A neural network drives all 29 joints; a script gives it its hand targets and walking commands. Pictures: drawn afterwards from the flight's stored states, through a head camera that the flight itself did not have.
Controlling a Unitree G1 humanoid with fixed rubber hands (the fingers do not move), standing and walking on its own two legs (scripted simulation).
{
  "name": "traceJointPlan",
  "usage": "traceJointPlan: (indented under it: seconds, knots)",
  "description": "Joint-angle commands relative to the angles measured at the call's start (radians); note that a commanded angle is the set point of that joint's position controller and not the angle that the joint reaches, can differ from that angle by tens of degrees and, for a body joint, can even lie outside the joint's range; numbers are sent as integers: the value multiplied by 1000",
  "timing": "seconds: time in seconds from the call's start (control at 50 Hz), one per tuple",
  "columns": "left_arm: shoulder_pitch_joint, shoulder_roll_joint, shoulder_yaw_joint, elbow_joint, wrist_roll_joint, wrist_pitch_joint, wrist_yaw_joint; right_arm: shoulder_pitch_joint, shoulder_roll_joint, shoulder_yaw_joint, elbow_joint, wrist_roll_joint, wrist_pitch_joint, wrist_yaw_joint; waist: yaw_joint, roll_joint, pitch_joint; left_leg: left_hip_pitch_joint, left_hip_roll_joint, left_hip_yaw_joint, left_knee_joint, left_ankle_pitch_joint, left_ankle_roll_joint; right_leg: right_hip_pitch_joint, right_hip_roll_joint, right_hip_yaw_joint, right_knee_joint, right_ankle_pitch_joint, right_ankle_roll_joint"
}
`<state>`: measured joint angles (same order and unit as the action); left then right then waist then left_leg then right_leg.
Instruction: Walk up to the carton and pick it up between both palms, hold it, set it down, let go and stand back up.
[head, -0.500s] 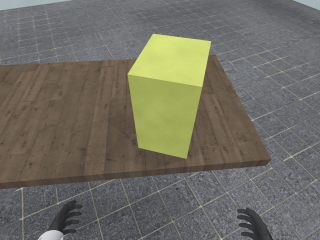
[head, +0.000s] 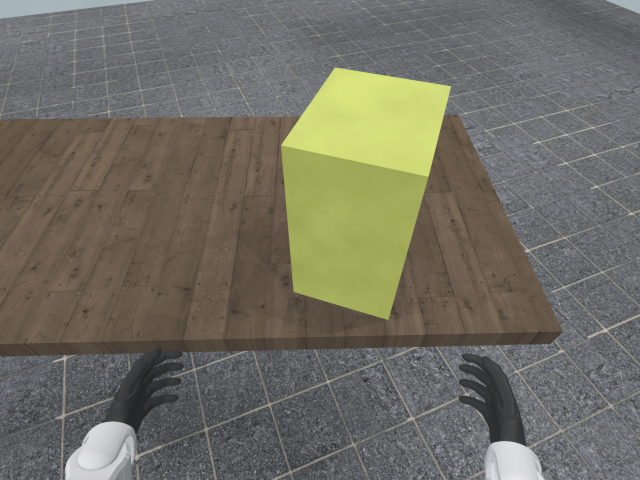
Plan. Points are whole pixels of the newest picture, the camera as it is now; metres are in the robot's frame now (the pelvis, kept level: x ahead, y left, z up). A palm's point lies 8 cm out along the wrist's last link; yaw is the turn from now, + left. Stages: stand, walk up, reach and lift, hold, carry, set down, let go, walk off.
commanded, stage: reach and lift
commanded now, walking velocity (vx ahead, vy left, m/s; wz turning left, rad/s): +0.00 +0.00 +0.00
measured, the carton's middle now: (363, 201) +0.48 -0.03 +0.08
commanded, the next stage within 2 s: none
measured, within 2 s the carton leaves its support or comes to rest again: neither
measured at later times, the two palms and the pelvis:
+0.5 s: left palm (136, 383) +0.21 +0.24 +0.02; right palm (481, 396) +0.21 -0.16 +0.03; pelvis +0.00 +0.00 +0.00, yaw +0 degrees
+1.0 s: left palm (163, 309) +0.29 +0.22 +0.06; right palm (464, 319) +0.28 -0.14 +0.08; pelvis +0.00 +0.00 +0.00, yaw +0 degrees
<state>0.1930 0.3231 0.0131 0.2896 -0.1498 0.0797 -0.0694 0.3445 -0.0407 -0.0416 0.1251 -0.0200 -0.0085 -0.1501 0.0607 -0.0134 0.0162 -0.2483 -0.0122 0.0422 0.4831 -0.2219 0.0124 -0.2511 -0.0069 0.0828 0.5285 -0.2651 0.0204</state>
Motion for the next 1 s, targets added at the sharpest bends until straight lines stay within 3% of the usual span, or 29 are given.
traceJointPlan:
  seconds: [0.0,0.1,0.22,0.3,0.42,0.52,0.6,0.82,0.88,0.9,0.98]
  knots:
    - [-65,225,17,-400,-115,-88,-33,-27,18,124,-325,154,-46,-57,34,25,-106,222,50,54,-109,193,-22,170,10,-30,-206,132,-40]
    - [-108,236,23,-419,-123,-99,-45,-56,56,172,-363,187,-42,-82,48,35,-101,208,50,51,-96,191,-18,163,8,-22,-204,123,-43]
    - [-170,245,11,-540,-172,-131,-42,-91,78,178,-491,205,-48,-113,38,33,-165,196,54,42,-79,192,-15,163,17,-21,-182,126,-44]
    - [-193,237,-2,-553,-193,-134,-36,-107,80,177,-506,199,-36,-125,39,41,-168,176,63,33,-84,189,-16,173,19,-19,-179,127,-45]
    - [-295,236,-13,-528,-203,-75,-33,-207,75,161,-482,206,44,-131,18,58,-128,145,67,28,-117,106,-10,175,14,-21,-194,65,-50]
    - [-409,246,-16,-588,-234,-40,-11,-338,58,130,-589,206,95,-130,9,56,-178,107,68,25,-128,44,0,185,19,-27,-170,43,-41]
    - [-459,240,-27,-598,-244,-5,11,-393,44,102,-607,203,138,-129,-5,69,-196,76,78,11,-140,30,8,207,27,-31,-150,63,-38]
    - [-660,258,35,-613,-204,183,10,-568,1,53,-529,239,279,-158,-53,68,-300,166,54,20,-112,235,-12,257,22,-36,-156,273,-21]
    - [-717,260,67,-610,-188,238,8,-647,-22,43,-537,249,309,-167,-44,66,-338,170,49,24,-112,266,-13,289,27,-41,-152,322,-12]
    - [-718,249,73,-594,-176,254,7,-649,-22,39,-522,246,318,-170,-55,58,-325,169,49,24,-112,273,-13,291,26,-42,-153,330,-10]
    - [-766,258,115,-636,-157,308,12,-722,-45,35,-545,267,339,-175,-36,56,-385,199,39,30,-101,355,-17,325,33,-49,-139,420,3]
